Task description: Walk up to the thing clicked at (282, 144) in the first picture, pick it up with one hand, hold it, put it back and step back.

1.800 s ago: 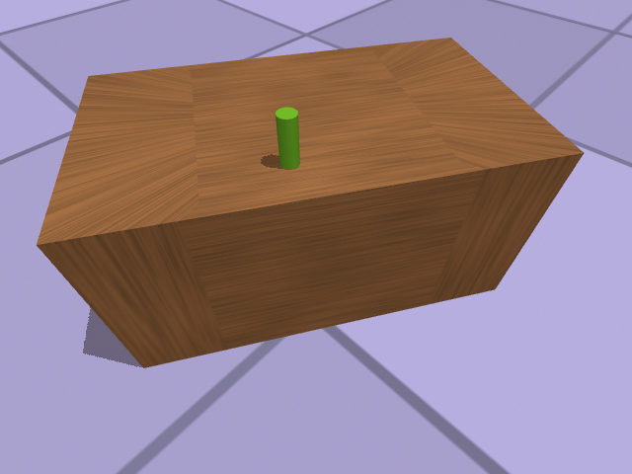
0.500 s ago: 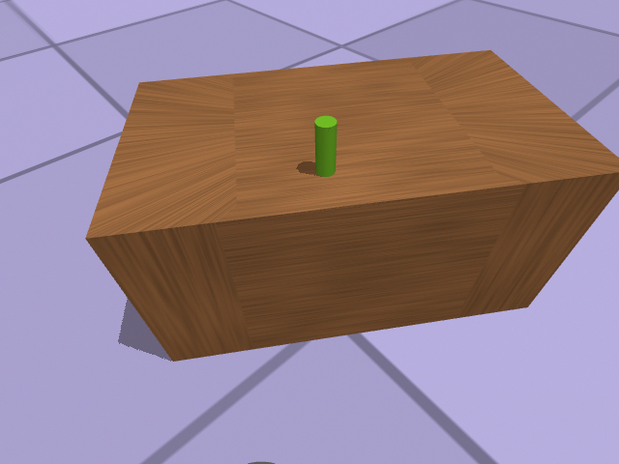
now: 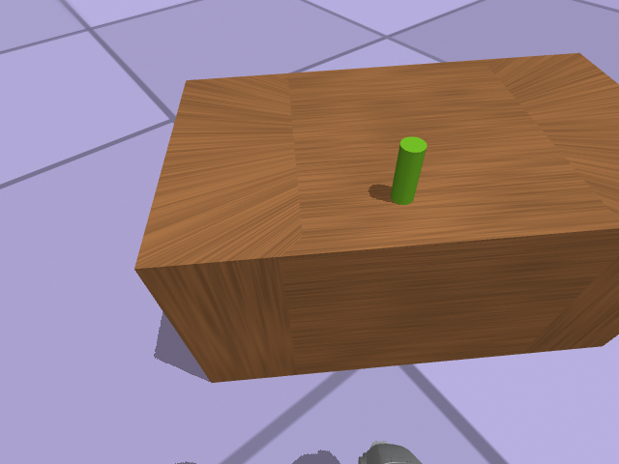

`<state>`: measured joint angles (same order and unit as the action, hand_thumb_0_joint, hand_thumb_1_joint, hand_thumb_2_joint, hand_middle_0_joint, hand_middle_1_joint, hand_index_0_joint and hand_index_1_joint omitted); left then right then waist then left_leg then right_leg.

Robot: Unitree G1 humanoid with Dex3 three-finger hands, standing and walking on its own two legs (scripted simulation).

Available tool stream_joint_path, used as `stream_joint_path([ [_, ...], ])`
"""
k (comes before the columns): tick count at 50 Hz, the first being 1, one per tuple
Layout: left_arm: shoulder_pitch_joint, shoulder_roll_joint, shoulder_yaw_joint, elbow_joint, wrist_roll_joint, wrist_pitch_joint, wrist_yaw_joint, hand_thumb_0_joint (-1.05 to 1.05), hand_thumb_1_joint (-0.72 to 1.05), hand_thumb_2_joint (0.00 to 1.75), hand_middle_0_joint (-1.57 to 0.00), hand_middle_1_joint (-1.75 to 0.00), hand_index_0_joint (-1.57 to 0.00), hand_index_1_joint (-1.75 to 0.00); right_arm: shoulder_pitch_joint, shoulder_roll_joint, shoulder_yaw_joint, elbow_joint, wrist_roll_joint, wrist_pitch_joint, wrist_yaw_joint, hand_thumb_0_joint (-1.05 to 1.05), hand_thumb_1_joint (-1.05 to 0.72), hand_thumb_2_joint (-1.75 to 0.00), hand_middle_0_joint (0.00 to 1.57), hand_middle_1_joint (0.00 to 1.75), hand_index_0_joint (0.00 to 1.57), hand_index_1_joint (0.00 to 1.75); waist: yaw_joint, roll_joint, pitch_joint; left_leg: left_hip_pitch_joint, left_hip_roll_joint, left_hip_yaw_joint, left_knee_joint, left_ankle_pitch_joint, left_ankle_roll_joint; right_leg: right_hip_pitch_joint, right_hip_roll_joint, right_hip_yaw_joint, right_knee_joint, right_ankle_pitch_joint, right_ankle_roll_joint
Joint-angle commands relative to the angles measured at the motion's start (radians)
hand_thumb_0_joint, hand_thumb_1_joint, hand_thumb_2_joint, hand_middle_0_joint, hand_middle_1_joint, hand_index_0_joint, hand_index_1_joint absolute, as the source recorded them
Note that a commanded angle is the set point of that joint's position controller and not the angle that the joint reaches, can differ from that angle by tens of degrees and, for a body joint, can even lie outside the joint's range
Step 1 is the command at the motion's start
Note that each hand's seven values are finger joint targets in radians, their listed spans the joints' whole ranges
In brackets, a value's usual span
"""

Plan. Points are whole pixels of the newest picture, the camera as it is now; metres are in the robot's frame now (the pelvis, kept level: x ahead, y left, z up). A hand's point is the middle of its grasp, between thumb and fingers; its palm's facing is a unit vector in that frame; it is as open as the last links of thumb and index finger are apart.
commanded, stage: walk up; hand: right
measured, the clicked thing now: (407, 172) +0.65 -0.22 -0.04
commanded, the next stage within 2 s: none
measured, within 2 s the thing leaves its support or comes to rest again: neither
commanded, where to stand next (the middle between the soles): +0.20 +0.03 m, yaw +1 degrees
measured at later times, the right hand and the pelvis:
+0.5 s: hand (436, 377) +0.27 -0.20 -0.15, palm faces -0.16 +0.90 -0.40, open 7.4 cm; pelvis +0.13 +0.06 -0.02, yaw +5 degrees
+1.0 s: hand (455, 389) +0.25 -0.23 -0.16, palm faces -0.04 +0.92 -0.39, open 7.4 cm; pelvis +0.13 +0.05 -0.02, yaw +1 degrees
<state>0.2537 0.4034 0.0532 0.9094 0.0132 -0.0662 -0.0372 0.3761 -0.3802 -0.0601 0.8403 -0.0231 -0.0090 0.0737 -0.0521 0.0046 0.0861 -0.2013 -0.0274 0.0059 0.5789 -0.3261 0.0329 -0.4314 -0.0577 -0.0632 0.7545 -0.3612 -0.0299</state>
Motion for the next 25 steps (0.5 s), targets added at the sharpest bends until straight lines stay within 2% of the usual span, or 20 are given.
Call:
stream_joint_path([
  [1, 0.181, 0.206, 0.086, -0.032, 0.006, -0.039, 0.036, 0.00, 0.90, 0.90, -0.20, -0.30, -0.20, -0.30, -0.113, -0.239, -0.066, -0.137, 0.007, -0.025, -0.014, 0.00, -0.90, -0.90, 0.20, 0.30, 0.20, 0.30, 0.134, 0.061, -0.062, -0.256, 0.188, -0.162, -0.038, 0.090, 0.148, 0.380, 0.043, -0.019, -0.187, 0.199, -0.004],
  [2, 0.265, 0.250, 0.105, -0.015, 0.010, -0.046, 0.048, 0.00, 0.90, 0.90, -0.20, -0.30, -0.20, -0.30, -0.094, -0.185, -0.049, -0.147, 0.011, -0.024, -0.015, 0.00, -0.90, -0.90, 0.20, 0.30, 0.20, 0.30, 0.178, -0.062, -0.107, -0.342, 0.116, -0.104, 0.153, 0.064, 0.101, 0.522, 0.004, 0.059, -0.252, 0.170, -0.007],
  [3, 0.329, 0.328, 0.128, -0.023, 0.022, -0.054, 0.059, 0.00, 0.90, 0.90, -0.20, -0.30, -0.20, -0.30, -0.074, -0.132, -0.033, -0.164, 0.015, -0.024, -0.015, 0.00, -0.90, -0.90, 0.20, 0.30, 0.20, 0.30, 0.205, -0.268, -0.113, -0.499, -0.048, -0.039, 0.434, -0.141, 0.036, 0.580, -0.213, 0.442, -0.427, -0.083, -0.072],
  [4, 0.239, 0.352, 0.123, -0.068, 0.015, -0.056, 0.062, 0.00, 0.90, 0.90, -0.20, -0.30, -0.20, -0.30, -0.008, -0.173, -0.045, -0.140, 0.006, -0.009, -0.025, 0.00, -0.90, -0.90, 0.20, 0.30, 0.20, 0.30, 0.136, -0.168, -0.083, -0.521, -0.064, -0.135, 0.566, -0.207, 0.003, 0.485, -0.383, 0.711, -0.540, -0.264, -0.123],
  [5, 0.140, 0.357, 0.118, -0.094, 0.004, -0.050, 0.064, 0.00, 0.90, 0.90, -0.20, -0.30, -0.20, -0.30, 0.015, -0.253, -0.065, -0.119, -0.002, 0.006, -0.032, 0.00, -0.90, -0.90, 0.20, 0.30, 0.20, 0.30, 0.095, -0.084, -0.050, -0.494, 0.013, -0.180, 0.593, -0.196, 0.005, 0.372, -0.429, 0.754, -0.559, -0.445, -0.205],
  [6, 0.097, 0.339, 0.109, -0.112, 0.002, -0.052, 0.062, 0.00, 0.90, 0.90, -0.20, -0.30, -0.20, -0.30, -0.004, -0.274, -0.073, -0.105, -0.001, 0.004, -0.030, 0.00, -0.90, -0.90, 0.20, 0.30, 0.20, 0.30, 0.074, -0.080, 0.022, -0.506, 0.051, -0.188, 0.608, -0.176, 0.002, 0.297, -0.415, 0.704, -0.558, -0.416, -0.232],
  [7, 0.089, 0.307, 0.100, -0.120, 0.000, -0.059, 0.060, 0.00, 0.90, 0.90, -0.20, -0.30, -0.20, -0.30, -0.020, -0.268, -0.071, -0.091, 0.003, -0.004, -0.029, 0.00, -0.90, -0.90, 0.20, 0.30, 0.20, 0.30, 0.077, -0.061, 0.061, -0.498, 0.057, -0.207, 0.588, -0.128, -0.006, 0.260, -0.362, 0.595, -0.558, -0.292, -0.218],
  [9, 0.093, 0.271, 0.086, -0.113, -0.005, -0.067, 0.056, 0.00, 0.90, 0.90, -0.20, -0.30, -0.20, -0.30, 0.015, -0.243, -0.067, -0.062, 0.007, -0.003, -0.021, 0.00, -0.90, -0.90, 0.20, 0.30, 0.20, 0.30, 0.062, -0.083, 0.045, -0.423, 0.053, -0.192, 0.526, -0.047, -0.013, 0.238, -0.249, 0.354, -0.525, -0.066, -0.144],
  [11, 0.106, 0.275, 0.087, -0.113, 0.004, -0.070, 0.055, 0.00, 0.90, 0.90, -0.20, -0.30, -0.20, -0.30, 0.018, -0.229, -0.067, -0.067, 0.004, 0.000, -0.013, 0.00, -0.90, -0.90, 0.20, 0.30, 0.20, 0.30, 0.065, -0.114, 0.033, -0.388, 0.058, -0.164, 0.495, -0.012, -0.031, 0.227, -0.236, 0.258, -0.485, 0.099, -0.173],
  [14, 0.077, 0.262, 0.080, -0.135, 0.011, -0.060, 0.049, 0.00, 0.90, 0.90, -0.20, -0.30, -0.20, -0.30, -0.033, -0.193, -0.056, -0.077, 0.010, 0.001, -0.020, 0.00, -0.90, -0.90, 0.20, 0.30, 0.20, 0.30, 0.065, -0.168, 0.031, -0.310, 0.053, -0.093, 0.333, 0.000, -0.044, 0.188, -0.212, 0.113, -0.420, 0.357, -0.174],
  [15, 0.057, 0.251, 0.073, -0.142, 0.013, -0.054, 0.047, 0.00, 0.90, 0.90, -0.20, -0.30, -0.20, -0.30, -0.042, -0.176, -0.051, -0.076, 0.011, -0.002, -0.023, 0.00, -0.90, -0.90, 0.20, 0.30, 0.20, 0.30, 0.060, -0.181, 0.021, -0.250, 0.059, -0.059, 0.252, 0.021, -0.045, 0.162, -0.188, 0.059, -0.377, 0.423, -0.163],
  [16, 0.060, 0.243, 0.066, -0.146, 0.018, -0.048, 0.047, 0.00, 0.90, 0.90, -0.20, -0.30, -0.20, -0.30, -0.076, -0.170, -0.049, -0.082, 0.014, -0.006, -0.023, 0.00, -0.90, -0.90, 0.20, 0.30, 0.20, 0.30, 0.073, -0.197, 0.006, -0.197, 0.070, -0.026, 0.199, 0.063, -0.043, 0.139, -0.184, 0.030, -0.349, 0.489, -0.156],
  [18, 0.088, 0.247, 0.062, -0.130, 0.011, -0.030, 0.049, 0.00, 0.90, 0.90, -0.20, -0.30, -0.20, -0.30, -0.125, -0.165, -0.045, -0.078, 0.018, -0.016, -0.033, 0.00, -0.90, -0.90, 0.20, 0.30, 0.20, 0.30, 0.099, -0.210, -0.036, -0.165, 0.037, 0.033, 0.135, 0.126, -0.043, 0.196, -0.159, -0.003, -0.247, 0.657, -0.142],
  [19, 0.087, 0.250, 0.060, -0.130, 0.005, -0.019, 0.049, 0.00, 0.90, 0.90, -0.20, -0.30, -0.20, -0.30, -0.125, -0.164, -0.044, -0.071, 0.021, -0.021, -0.040, 0.00, -0.90, -0.90, 0.20, 0.30, 0.20, 0.30, 0.092, -0.195, -0.068, -0.114, 0.024, 0.053, 0.078, 0.180, -0.034, 0.200, -0.148, -0.013, -0.194, 0.661, -0.130],
  [20, 0.065, 0.250, 0.054, -0.133, -0.004, -0.007, 0.050, 0.00, 0.90, 0.90, -0.20, -0.30, -0.20, -0.30, -0.095, -0.166, -0.045, -0.055, 0.020, -0.028, -0.047, 0.00, -0.90, -0.90, 0.20, 0.30, 0.20, 0.30, 0.064, -0.164, -0.094, -0.014, 0.015, 0.073, 0.018, 0.262, -0.025, 0.147, -0.148, -0.021, -0.123, 0.605, -0.116],
  [21, 0.060, 0.222, 0.044, -0.136, -0.007, 0.006, 0.051, 0.00, 0.90, 0.90, -0.20, -0.30, -0.20, -0.30, -0.051, -0.188, -0.052, -0.031, 0.017, -0.035, -0.055, 0.00, -0.90, -0.90, 0.20, 0.30, 0.20, 0.30, 0.038, -0.096, -0.121, 0.052, 0.000, 0.076, -0.034, 0.312, -0.009, 0.133, -0.114, -0.031, -0.009, 0.499, -0.090],
  [22, 0.085, 0.176, 0.026, -0.139, -0.013, 0.014, 0.052, 0.00, 0.90, 0.90, -0.20, -0.30, -0.20, -0.30, 0.002, -0.244, -0.066, -0.015, 0.010, -0.043, -0.067, 0.00, -0.90, -0.90, 0.20, 0.30, 0.20, 0.30, 0.010, 0.035, -0.160, 0.125, 0.066, -0.014, -0.065, 0.413, 0.021, 0.084, -0.085, -0.021, 0.131, 0.326, -0.053],
  [23, 0.134, 0.113, 0.010, -0.143, -0.028, 0.023, 0.053, 0.00, 0.90, 0.90, -0.20, -0.30, -0.20, -0.30, 0.001, -0.319, -0.079, -0.027, -0.001, -0.051, -0.078, 0.00, -0.90, -0.90, 0.20, 0.30, 0.20, 0.30, 0.023, 0.244, -0.195, 0.187, 0.278, -0.327, -0.090, 0.543, 0.091, -0.054, 0.017, 0.018, 0.277, -0.067, -0.007],
  [24, 0.174, 0.139, 0.013, -0.112, -0.038, 0.050, 0.060, 0.00, 0.90, 0.90, -0.20, -0.30, -0.20, -0.30, -0.052, -0.315, -0.065, -0.057, 0.014, -0.052, -0.084, 0.00, -0.90, -0.90, 0.20, 0.30, 0.20, 0.30, 0.064, 0.115, -0.206, 0.074, 0.397, -0.498, -0.137, 0.477, 0.189, 0.010, 0.048, 0.117, 0.321, -0.245, -0.002],
  [25, 0.166, 0.191, 0.022, -0.089, -0.034, 0.066, 0.068, 0.00, 0.90, 0.90, -0.20, -0.30, -0.20, -0.30, -0.116, -0.338, -0.071, -0.059, 0.030, -0.046, -0.084, 0.00, -0.90, -0.90, 0.20, 0.30, 0.20, 0.30, 0.059, 0.161, -0.206, 0.037, 0.413, -0.516, -0.166, 0.340, 0.241, 0.036, -0.003, 0.137, 0.346, -0.247, -0.011],
])
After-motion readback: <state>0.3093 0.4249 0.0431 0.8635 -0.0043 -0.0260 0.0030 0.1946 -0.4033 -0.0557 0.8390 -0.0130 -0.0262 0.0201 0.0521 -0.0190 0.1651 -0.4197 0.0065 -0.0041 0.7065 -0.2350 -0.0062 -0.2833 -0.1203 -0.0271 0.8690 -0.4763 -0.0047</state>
